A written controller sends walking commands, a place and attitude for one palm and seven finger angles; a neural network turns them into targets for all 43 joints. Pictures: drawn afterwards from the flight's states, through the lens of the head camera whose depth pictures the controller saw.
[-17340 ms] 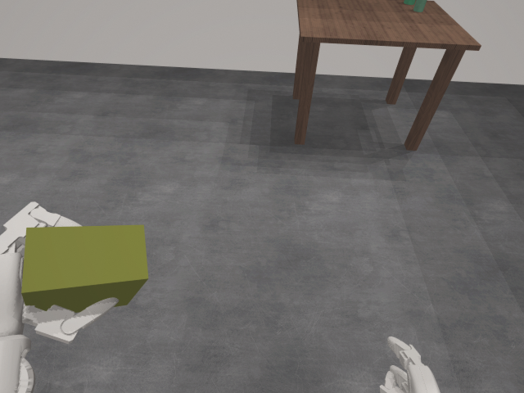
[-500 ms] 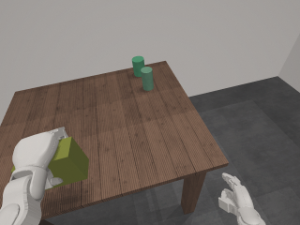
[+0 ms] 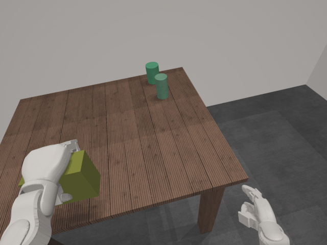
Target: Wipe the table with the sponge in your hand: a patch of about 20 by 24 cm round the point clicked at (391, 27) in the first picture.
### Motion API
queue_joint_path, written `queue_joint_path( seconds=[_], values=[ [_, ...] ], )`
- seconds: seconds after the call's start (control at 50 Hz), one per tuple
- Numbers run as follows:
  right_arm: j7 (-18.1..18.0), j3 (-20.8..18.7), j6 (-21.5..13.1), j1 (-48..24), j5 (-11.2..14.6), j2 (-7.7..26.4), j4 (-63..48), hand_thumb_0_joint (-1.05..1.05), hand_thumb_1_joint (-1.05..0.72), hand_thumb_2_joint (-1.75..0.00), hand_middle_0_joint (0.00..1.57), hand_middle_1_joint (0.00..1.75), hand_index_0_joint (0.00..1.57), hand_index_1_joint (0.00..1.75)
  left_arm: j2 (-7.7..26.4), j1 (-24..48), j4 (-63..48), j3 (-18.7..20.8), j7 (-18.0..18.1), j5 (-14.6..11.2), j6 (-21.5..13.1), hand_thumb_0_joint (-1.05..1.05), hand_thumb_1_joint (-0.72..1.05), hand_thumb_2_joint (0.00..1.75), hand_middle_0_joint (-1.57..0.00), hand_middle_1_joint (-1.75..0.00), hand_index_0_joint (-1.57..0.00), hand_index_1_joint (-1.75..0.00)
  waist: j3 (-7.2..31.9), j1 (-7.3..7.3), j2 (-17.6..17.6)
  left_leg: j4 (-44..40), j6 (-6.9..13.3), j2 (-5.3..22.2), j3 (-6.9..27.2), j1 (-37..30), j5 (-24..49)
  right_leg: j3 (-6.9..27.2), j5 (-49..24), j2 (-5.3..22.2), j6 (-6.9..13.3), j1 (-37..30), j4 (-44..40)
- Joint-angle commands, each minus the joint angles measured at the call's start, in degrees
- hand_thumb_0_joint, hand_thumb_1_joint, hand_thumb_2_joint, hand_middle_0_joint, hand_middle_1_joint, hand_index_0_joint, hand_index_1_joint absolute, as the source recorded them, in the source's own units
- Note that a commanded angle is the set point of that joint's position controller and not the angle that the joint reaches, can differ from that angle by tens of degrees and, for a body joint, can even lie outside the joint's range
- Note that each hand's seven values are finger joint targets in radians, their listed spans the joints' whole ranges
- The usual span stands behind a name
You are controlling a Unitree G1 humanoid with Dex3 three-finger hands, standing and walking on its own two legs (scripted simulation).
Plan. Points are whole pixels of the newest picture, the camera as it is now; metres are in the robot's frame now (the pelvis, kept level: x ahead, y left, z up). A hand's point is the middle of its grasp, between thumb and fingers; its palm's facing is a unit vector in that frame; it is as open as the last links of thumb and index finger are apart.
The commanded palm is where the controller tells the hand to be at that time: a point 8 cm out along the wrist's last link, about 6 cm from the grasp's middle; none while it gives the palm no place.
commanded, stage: move the sponge above the wiping area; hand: left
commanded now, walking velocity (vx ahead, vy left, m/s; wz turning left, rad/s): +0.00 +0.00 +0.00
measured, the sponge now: (67, 183) +0.21 +0.29 +0.05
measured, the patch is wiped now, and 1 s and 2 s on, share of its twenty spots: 0.00 0.00 0.00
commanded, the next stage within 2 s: none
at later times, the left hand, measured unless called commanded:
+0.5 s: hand (64, 176) +0.22 +0.29 +0.07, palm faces -0.03 -0.09 -1.00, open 10.4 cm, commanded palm +0.20 +0.28 +0.14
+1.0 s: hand (76, 172) +0.24 +0.28 +0.05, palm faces -0.03 -0.10 -0.99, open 10.4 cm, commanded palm +0.21 +0.27 +0.12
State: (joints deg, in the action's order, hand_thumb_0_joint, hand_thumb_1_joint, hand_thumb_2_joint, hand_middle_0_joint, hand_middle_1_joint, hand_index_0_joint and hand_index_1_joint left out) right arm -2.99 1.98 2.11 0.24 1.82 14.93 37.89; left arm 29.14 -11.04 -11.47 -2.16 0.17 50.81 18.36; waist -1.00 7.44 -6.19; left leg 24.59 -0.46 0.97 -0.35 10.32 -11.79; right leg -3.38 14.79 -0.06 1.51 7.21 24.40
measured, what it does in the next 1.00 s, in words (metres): stands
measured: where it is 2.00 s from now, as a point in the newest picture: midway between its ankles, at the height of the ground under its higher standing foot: outside the picture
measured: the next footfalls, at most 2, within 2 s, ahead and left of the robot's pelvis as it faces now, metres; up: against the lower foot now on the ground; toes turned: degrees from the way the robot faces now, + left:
none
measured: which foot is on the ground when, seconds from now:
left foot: down 0.00-1.00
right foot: down 0.00-1.00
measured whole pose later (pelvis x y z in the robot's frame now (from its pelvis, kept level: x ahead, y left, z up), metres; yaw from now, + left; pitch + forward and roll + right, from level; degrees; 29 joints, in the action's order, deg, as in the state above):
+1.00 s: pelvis +0.00 +0.00 +0.00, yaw -1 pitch -1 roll +0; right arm -2.8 1.1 1.8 1.1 2.3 14.1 38.8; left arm 24.6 -6.3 -1.6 -5.9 4.4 53.7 19.2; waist 0.4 6.5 -5.3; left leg 25.1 -0.2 0.8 -0.9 12.0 -12.1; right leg -2.6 15.0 0.1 1.3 9.3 25.3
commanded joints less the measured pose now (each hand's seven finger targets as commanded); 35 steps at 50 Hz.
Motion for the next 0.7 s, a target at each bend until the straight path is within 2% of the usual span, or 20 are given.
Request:
queue_joint_path(
  seconds=[0.0, 0.04, 0.06, 0.08, 0.14, 0.16, 0.24, 0.28, 0.34, 0.36, 0.44, 0.46, 0.54, 0.56, 0.58, 0.6, 0.62, 0.64, 0.66, 0.68],
  values=[
    [-0.30, -1.91, -3.57, -11.39, 0.15, 5.35, -9.79, 0.00, -0.90, -0.90, 0.20, 0.30, 0.20, 0.30, 13.30, 11.70, -10.53, 10.23, 3.64, 1.53, -0.29, 0.00, 0.10, 1.30, -1.20, -1.60, -1.20, -1.60, 11.08, -0.07, 2.94, -1.22, 2.54, -1.95, 3.48, -6.10, 13.74, 5.51, -12.16, 0.15, 2.13, 0.17, -4.39],
    [-0.34, -1.65, -3.68, -13.13, 0.29, 5.36, -9.88, 0.00, -0.90, -0.90, 0.20, 0.30, 0.20, 0.30, 14.63, 11.93, -10.87, 11.66, 3.81, 1.55, 0.26, 0.00, 0.10, 1.30, -1.20, -1.60, -1.20, -1.60, 10.24, 0.46, 1.37, -1.36, 2.49, -2.34, 3.69, -6.26, 12.50, 7.22, -10.73, -0.43, 2.68, 0.46, -4.90],
    [-0.52, -1.70, -3.70, -11.87, 0.41, 5.27, -9.93, 0.00, -0.90, -0.90, 0.20, 0.30, 0.20, 0.30, 12.22, 12.65, -9.85, 9.15, 3.63, 1.35, 0.45, 0.00, 0.10, 1.30, -1.20, -1.60, -1.20, -1.60, 10.26, -0.46, 2.10, -1.15, 2.67, -2.07, 2.82, -5.71, 11.92, 5.46, -10.36, 0.08, 2.14, 0.74, -4.73],
    [-0.62, -1.55, -3.76, -11.59, 0.52, 5.36, -9.50, 0.00, -0.90, -0.90, 0.20, 0.30, 0.20, 0.30, 12.35, 14.77, -8.27, 8.62, 3.41, 1.61, 0.41, 0.00, 0.10, 1.30, -1.20, -1.60, -1.20, -1.60, 9.84, -0.79, 2.70, -1.31, 2.49, -2.22, 3.00, -5.53, 11.50, 5.70, -9.82, 0.13, 1.97, 1.64, -5.02],
    [-0.84, -1.78, -3.89, -13.10, 0.40, 5.80, -9.62, 0.00, -0.90, -0.90, 0.20, 0.30, 0.20, 0.30, 15.89, 14.30, -8.44, 12.10, 3.56, 1.93, 0.17, 0.00, 0.10, 1.30, -1.20, -1.60, -1.20, -1.60, 11.02, 0.32, 1.94, -1.25, 2.65, -2.68, 3.20, -6.35, 11.08, 7.84, -9.70, -0.36, 2.56, 0.59, -5.16],
    [-0.93, -1.84, -4.10, -11.74, 0.51, 5.26, -10.10, 0.00, -0.90, -0.90, 0.20, 0.30, 0.20, 0.30, 12.53, 13.83, -8.86, 9.02, 3.38, 1.47, -0.22, 0.00, 0.10, 1.30, -1.20, -1.60, -1.20, -1.60, 11.37, -0.58, 2.04, -0.92, 2.90, -2.33, 2.39, -5.93, 11.47, 5.50, -10.45, 0.19, 2.00, 0.19, -4.49],
    [-1.02, -2.23, -4.30, -11.85, 0.36, 5.74, -9.37, 0.00, -0.90, -0.90, 0.20, 0.30, 0.20, 0.30, 15.55, 12.52, -7.41, 12.53, 3.68, 1.51, -1.37, 0.00, 0.10, 1.30, -1.20, -1.60, -1.20, -1.60, 10.74, -0.03, 2.24, -0.80, 2.73, -2.54, 2.84, -6.09, 11.07, 7.77, -10.33, -0.35, 2.37, 0.85, -5.06],
    [-1.04, -2.33, -4.76, -10.39, 0.45, 5.34, -9.77, 0.00, -0.90, -0.90, 0.20, 0.30, 0.20, 0.30, 12.89, 13.47, -7.33, 10.06, 3.86, 1.28, -2.25, 0.00, 0.10, 1.30, -1.20, -1.60, -1.20, -1.60, 10.86, -0.74, 2.99, -0.61, 2.87, -2.22, 2.27, -5.62, 11.13, 6.14, -10.62, 0.24, 1.81, 1.27, -4.66],
    [-1.14, -2.44, -4.69, -11.65, 0.31, 5.84, -9.19, 0.00, -0.90, -0.90, 0.20, 0.30, 0.20, 0.30, 15.96, 12.97, -5.78, 13.47, 4.61, 1.76, -2.17, 0.00, 0.10, 1.30, -1.20, -1.60, -1.20, -1.60, 10.17, 0.25, 2.59, -0.73, 2.70, -2.58, 2.93, -5.67, 10.71, 7.85, -9.91, -0.33, 2.40, 1.56, -5.00],
    [-1.18, -2.42, -4.83, -10.67, 0.40, 5.57, -9.56, 0.00, -0.90, -0.90, 0.20, 0.30, 0.20, 0.30, 13.04, 14.13, -6.63, 10.49, 4.58, 1.62, -2.47, 0.00, 0.10, 1.30, -1.20, -1.60, -1.20, -1.60, 11.39, -0.56, 2.08, -0.52, 2.85, -2.35, 2.22, -5.35, 10.58, 5.86, -9.90, 0.20, 1.91, 1.33, -4.58],
    [-1.33, -2.57, -5.05, -11.50, 0.38, 5.84, -8.86, 0.00, -0.90, -0.90, 0.20, 0.30, 0.20, 0.30, 14.31, 15.23, -4.55, 11.50, 5.25, 2.11, -2.50, 0.00, 0.10, 1.30, -1.20, -1.60, -1.20, -1.60, 10.24, -0.16, 1.76, -1.00, 2.67, -2.55, 2.99, -5.71, 9.67, 7.35, -8.29, -0.45, 2.44, 2.58, -5.13],
    [-1.40, -2.70, -5.34, -10.29, 0.62, 5.36, -9.34, 0.00, -0.90, -0.90, 0.20, 0.30, 0.20, 0.30, 10.60, 16.43, -5.57, 7.84, 5.21, 1.73, -2.82, 0.00, 0.10, 1.30, -1.20, -1.60, -1.20, -1.60, 11.12, -1.34, 1.72, -0.67, 3.02, -2.14, 1.98, -5.58, 9.77, 5.29, -8.95, 0.09, 1.86, 2.43, -4.66],
    [-1.33, -2.87, -5.34, -11.31, 0.46, 5.70, -8.63, 0.00, -0.90, -0.90, 0.20, 0.30, 0.20, 0.30, 13.20, 16.98, -4.53, 10.08, 5.85, 2.64, -2.92, 0.00, 0.10, 1.30, -1.20, -1.60, -1.20, -1.60, 11.45, -0.43, 1.33, -1.16, 2.72, -2.30, 2.88, -6.12, 9.99, 6.78, -8.51, -0.54, 2.50, 2.40, -4.80],
    [-1.35, -2.66, -5.47, -10.54, 0.39, 5.24, -9.17, 0.00, -0.90, -0.90, 0.20, 0.30, 0.20, 0.30, 10.57, 17.79, -4.91, 7.37, 5.82, 2.77, -2.92, 0.00, 0.10, 1.30, -1.20, -1.60, -1.20, -1.60, 12.91, -0.64, 1.02, -0.97, 2.91, -2.32, 2.46, -6.00, 10.41, 4.83, -8.88, 0.01, 2.08, 2.05, -4.30],
    [-1.28, -3.02, -5.65, -9.68, 0.56, 5.26, -8.76, 0.00, -0.90, -0.90, 0.20, 0.30, 0.20, 0.30, 10.68, 17.50, -3.91, 7.59, 6.13, 2.70, -3.11, 0.00, 0.10, 1.30, -1.20, -1.60, -1.20, -1.60, 12.14, -1.13, 1.58, -0.94, 2.82, -1.98, 2.52, -5.89, 10.58, 5.08, -9.08, -0.09, 2.06, 2.64, -4.31],
    [-1.20, -3.11, -5.30, -9.46, 0.35, 5.75, -8.22, 0.00, -0.90, -0.90, 0.20, 0.30, 0.20, 0.30, 11.73, 17.55, -2.38, 8.47, 6.29, 3.21, -2.89, 0.00, 0.10, 1.30, -1.20, -1.60, -1.20, -1.60, 12.36, -0.70, 2.44, -1.05, 2.65, -2.08, 2.86, -5.51, 10.68, 5.02, -9.17, -0.16, 2.15, 2.51, -4.30],
    [-1.08, -3.09, -5.16, -9.69, 0.44, 5.58, -8.48, 0.00, -0.90, -0.90, 0.20, 0.30, 0.20, 0.30, 10.37, 18.04, -2.85, 7.13, 6.37, 3.24, -2.79, 0.00, 0.10, 1.30, -1.20, -1.60, -1.20, -1.60, 12.55, -0.86, 1.88, -1.11, 2.66, -2.13, 2.65, -5.57, 11.07, 5.00, -9.92, 0.01, 2.09, 2.27, -4.16],
    [-1.07, -3.00, -5.17, -11.08, 0.47, 5.52, -8.32, 0.00, -0.90, -0.90, 0.20, 0.30, 0.20, 0.30, 11.83, 17.80, -2.78, 8.92, 6.68, 3.38, -2.31, 0.00, 0.10, 1.30, -1.20, -1.60, -1.20, -1.60, 11.66, -0.38, 1.35, -1.52, 2.60, -2.13, 3.08, -6.00, 10.09, 6.11, -8.22, -0.68, 2.59, 2.67, -4.57],
    [-1.03, -2.79, -5.17, -10.36, 0.53, 5.27, -8.81, 0.00, -0.90, -0.90, 0.20, 0.30, 0.20, 0.30, 9.56, 18.80, -2.91, 6.63, 6.70, 3.43, -2.10, 0.00, 0.10, 1.30, -1.20, -1.60, -1.20, -1.60, 12.62, -0.72, 2.14, -1.38, 2.78, -1.96, 2.56, -5.61, 10.51, 4.21, -8.86, -0.27, 2.21, 2.37, -4.03],
    [-0.98, -2.88, -5.21, -10.00, 0.58, 5.37, -8.59, 0.00, -0.90, -0.90, 0.20, 0.30, 0.20, 0.30, 10.06, 18.13, -1.78, 7.14, 6.87, 3.41, -1.89, 0.00, 0.10, 1.30, -1.20, -1.60, -1.20, -1.60, 12.87, -0.66, 3.28, -1.48, 2.65, -1.95, 2.88, -5.35, 10.93, 4.54, -9.27, -0.24, 2.16, 2.05, -3.91]
  ],
)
